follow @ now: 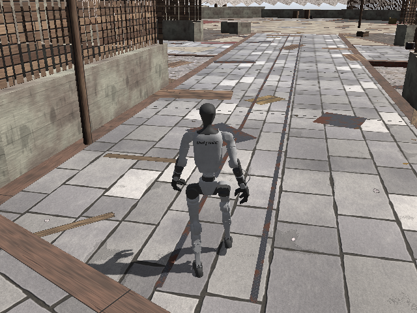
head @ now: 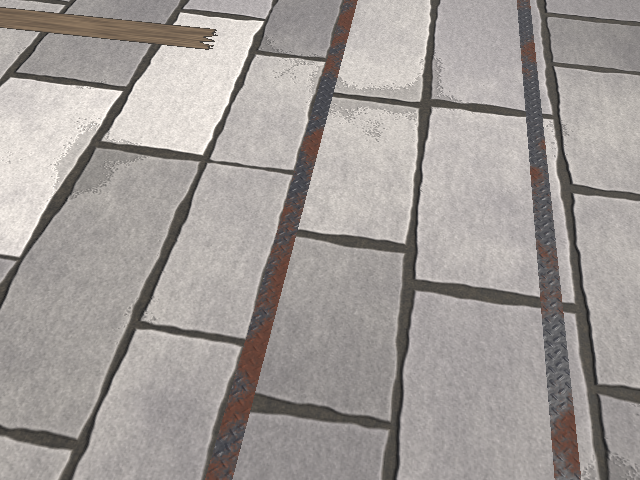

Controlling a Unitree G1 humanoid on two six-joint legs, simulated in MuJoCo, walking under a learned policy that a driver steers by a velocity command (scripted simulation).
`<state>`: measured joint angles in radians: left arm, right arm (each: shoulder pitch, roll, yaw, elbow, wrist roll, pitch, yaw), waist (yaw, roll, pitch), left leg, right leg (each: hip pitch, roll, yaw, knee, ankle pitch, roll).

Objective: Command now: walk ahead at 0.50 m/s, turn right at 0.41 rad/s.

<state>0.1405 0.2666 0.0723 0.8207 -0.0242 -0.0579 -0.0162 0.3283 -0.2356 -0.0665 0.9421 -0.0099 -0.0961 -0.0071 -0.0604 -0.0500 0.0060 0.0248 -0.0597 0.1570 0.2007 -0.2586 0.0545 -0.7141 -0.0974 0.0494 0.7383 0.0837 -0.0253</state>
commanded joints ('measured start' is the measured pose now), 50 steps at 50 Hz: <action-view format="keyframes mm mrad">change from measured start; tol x32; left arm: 1 -137 12 -13 -105 1 -9 -23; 9 268 233 81 -77 4 15 -23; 50 166 99 18 -172 24 104 21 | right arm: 1 -3 -153 -27 -32 10 -7 -12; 50 -233 -198 -28 -218 35 108 -18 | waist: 1 -14 78 77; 11 192 -100 -376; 50 95 193 -111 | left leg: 1 -22 293 -32 -63 461 91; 8 34 295 48 524 1098 19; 10 -679 -14 -74 1232 -255 -85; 11 -799 24 -284 1286 -271 -49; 28 -403 27 -264 300 205 -109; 31 27 374 -534 243 850 69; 36 -191 329 -472 119 218 150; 50 -280 316 -228 155 188 135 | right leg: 1 15 12 -49 -100 47 -21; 8 465 171 -162 -189 -190 -155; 11 1154 -233 748 -436 -360 -417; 19 429 -16 164 -437 459 -262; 29 484 45 347 -190 -40 -108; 32 125 222 126 388 -846 34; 35 72 114 80 546 -617 102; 50 524 107 -99 -250 -319 3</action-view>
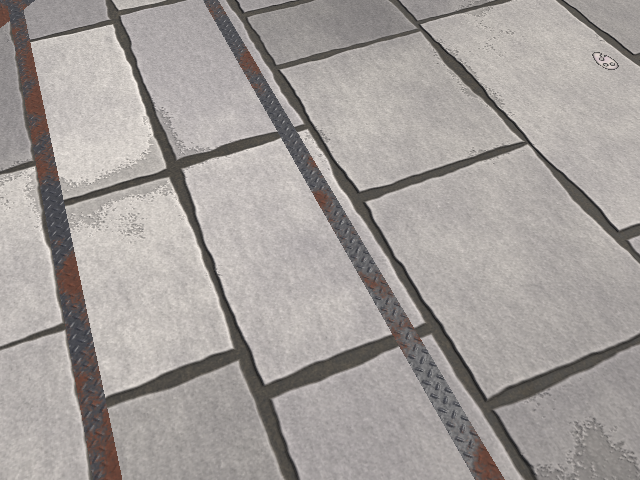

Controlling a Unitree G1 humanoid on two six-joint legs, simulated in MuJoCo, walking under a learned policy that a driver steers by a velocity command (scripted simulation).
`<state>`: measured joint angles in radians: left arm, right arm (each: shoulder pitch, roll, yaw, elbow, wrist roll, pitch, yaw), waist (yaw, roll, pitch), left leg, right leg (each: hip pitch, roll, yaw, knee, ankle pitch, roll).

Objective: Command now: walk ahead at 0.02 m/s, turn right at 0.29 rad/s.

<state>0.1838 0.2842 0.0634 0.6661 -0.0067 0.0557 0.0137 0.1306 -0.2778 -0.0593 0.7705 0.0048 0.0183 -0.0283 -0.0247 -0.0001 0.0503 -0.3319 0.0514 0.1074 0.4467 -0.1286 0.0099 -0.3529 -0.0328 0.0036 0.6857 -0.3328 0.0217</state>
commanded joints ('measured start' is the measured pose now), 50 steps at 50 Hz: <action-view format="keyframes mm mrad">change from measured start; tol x8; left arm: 1 131 106 32 -16 13 -9 -10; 3 70 215 45 -52 41 -16 -2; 8 -66 81 2 -29 25 -75 2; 19 36 59 -2 82 24 -80 -9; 22 -71 58 -1 93 18 -62 4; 50 12 42 -8 356 9 -58 27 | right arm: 1 17 -125 -27 -20 25 -7 8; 2 37 -43 -2 -33 -14 -14 22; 4 -71 -135 -32 -65 -15 -15 4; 9 39 -95 -37 20 -9 5 -4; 16 40 -69 -8 42 -4 -7 7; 19 50 -179 -31 78 -7 -8 7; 50 81 -53 24 253 -10 -28 -10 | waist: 1 57 93 -143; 3 38 -279 -109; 6 11 -158 -86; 16 2 -115 -107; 19 70 108 -121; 50 22 4 -19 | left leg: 1 7 166 -140 -28 -22 105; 3 -234 -23 -53 332 -475 -45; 4 -207 -1 -118 464 -444 -51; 8 -153 6 -147 542 -267 -83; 14 -5 -3 -113 195 -254 -91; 16 117 -8 -106 -50 -25 -66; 18 265 79 -193 -33 284 -22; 21 111 40 -167 -39 1 10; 50 104 -19 -128 -57 -57 -2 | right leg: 1 248 14 9 -296 171 -81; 2 353 -218 304 -360 340 -154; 3 186 -361 435 -395 373 -311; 6 140 -208 258 -396 298 -232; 9 150 -161 172 -355 504 -215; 13 215 -166 189 -308 530 -235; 20 161 6 74 -261 178 -61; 50 157 9 43 -281 180 -40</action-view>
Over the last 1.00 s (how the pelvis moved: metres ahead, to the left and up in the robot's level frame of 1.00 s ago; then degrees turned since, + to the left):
0.35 -0.04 -0.01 -35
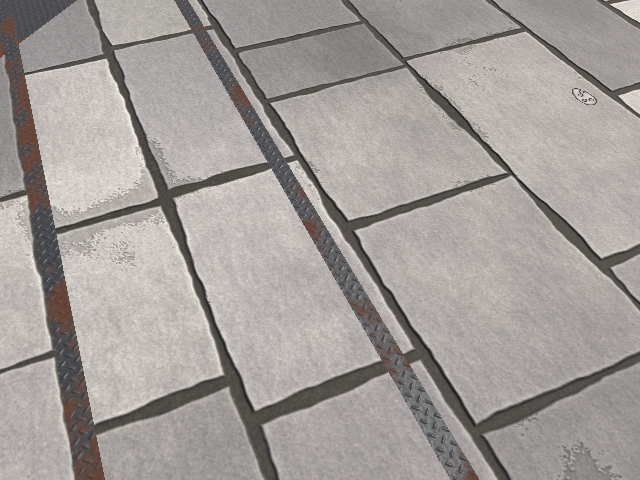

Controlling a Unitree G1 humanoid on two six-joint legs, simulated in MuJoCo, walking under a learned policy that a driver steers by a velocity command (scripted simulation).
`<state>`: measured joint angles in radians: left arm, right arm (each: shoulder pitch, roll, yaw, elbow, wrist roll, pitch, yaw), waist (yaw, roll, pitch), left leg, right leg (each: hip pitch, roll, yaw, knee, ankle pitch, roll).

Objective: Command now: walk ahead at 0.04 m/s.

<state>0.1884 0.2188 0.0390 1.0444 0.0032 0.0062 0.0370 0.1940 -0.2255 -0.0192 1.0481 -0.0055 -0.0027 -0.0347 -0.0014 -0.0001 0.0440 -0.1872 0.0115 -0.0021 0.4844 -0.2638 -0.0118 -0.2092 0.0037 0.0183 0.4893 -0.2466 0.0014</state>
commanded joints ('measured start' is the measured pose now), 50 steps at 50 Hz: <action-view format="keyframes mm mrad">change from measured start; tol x32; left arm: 1 25 100 15 -9 -2 -7 5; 13 15 50 11 -41 -33 -113 -34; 18 505 234 70 119 -32 -124 -50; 50 -25 105 33 -173 -2 -90 -16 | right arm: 1 39 -99 -15 -12 2 -6 -5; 31 -301 -93 -19 -309 36 -92 71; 37 248 -297 -97 -152 10 -79 69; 50 79 -169 -51 -126 4 -110 38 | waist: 1 0 4 -34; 31 19 -105 104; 37 -89 318 -434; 50 -2 28 11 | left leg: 1 -35 10 -8 -96 -25 24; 5 -156 25 -60 -85 -462 90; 14 -35 241 -405 -212 -357 234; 17 -354 7 -28 276 194 90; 21 -923 35 -55 884 -217 85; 35 89 -56 80 91 203 139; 37 610 370 -698 -103 -179 367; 42 -6 223 -337 -313 37 239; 50 -22 197 -175 -416 112 256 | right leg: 1 20 -16 16 -86 -13 -23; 5 -125 -21 45 -68 -464 -80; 13 -214 11 -30 135 -183 -93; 21 544 -347 442 -180 380 -275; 30 78 -199 68 -459 303 -163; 35 218 -192 -3 71 886 -82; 37 -330 73 34 766 -253 -15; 39 -505 -17 104 930 -218 -62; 50 -499 -172 50 389 247 -3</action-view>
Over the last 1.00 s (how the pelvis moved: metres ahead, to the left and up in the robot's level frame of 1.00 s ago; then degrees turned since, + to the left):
0.00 0.00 0.00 -2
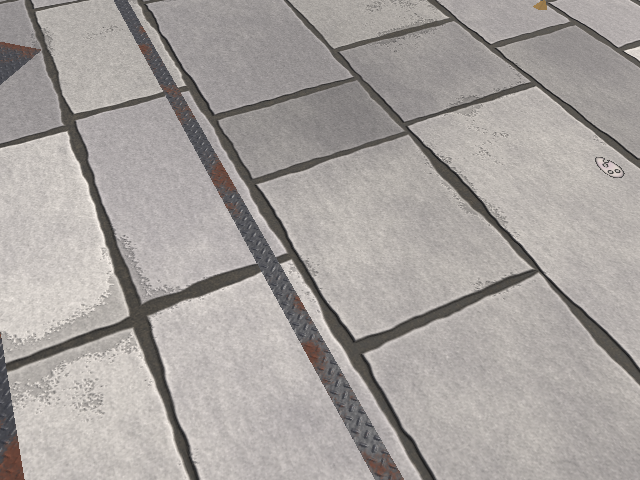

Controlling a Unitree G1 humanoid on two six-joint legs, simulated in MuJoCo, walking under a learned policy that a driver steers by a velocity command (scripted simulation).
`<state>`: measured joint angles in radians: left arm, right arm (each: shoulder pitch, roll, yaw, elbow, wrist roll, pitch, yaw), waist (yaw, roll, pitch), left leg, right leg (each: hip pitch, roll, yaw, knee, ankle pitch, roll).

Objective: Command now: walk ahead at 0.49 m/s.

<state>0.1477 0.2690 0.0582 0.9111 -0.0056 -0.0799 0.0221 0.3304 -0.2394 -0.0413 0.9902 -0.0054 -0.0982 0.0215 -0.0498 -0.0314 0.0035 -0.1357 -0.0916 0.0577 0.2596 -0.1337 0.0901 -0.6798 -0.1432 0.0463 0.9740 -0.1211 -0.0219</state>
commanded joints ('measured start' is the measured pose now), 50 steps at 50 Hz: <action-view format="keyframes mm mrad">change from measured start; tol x32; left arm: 1 -17 50 13 -49 5 -7 -5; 50 -9 108 33 -164 22 -29 -11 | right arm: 1 -42 -157 -28 -65 7 -12 -23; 50 -86 -184 -78 -303 19 20 -17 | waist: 1 35 61 52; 13 130 110 -97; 15 126 -315 -395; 33 114 -6 91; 41 -6 317 -229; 50 65 50 -35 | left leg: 1 -61 288 -208 -188 7 142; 11 110 329 -264 -1 115 95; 13 38 247 -216 263 293 48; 15 -522 27 -103 891 -439 -46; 17 -651 129 -194 1032 -342 -31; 35 -558 193 -19 407 70 -21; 39 -137 39 84 329 -27 74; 42 555 431 -906 37 -293 353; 50 -60 251 -368 -51 219 212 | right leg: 1 -22 -14 11 -160 170 23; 11 171 89 -13 -516 86 19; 15 1112 -309 607 -603 -146 -234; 22 562 -135 81 -813 51 -141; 34 715 -156 -223 -814 222 -119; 39 718 -124 -307 -343 771 -51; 40 492 -85 -310 -49 536 -1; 41 30 112 -240 314 -404 62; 42 -91 161 16 441 -498 47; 50 54 27 14 19 -98 63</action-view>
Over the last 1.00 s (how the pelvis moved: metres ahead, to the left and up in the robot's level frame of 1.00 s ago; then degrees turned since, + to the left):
0.39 0.05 0.01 0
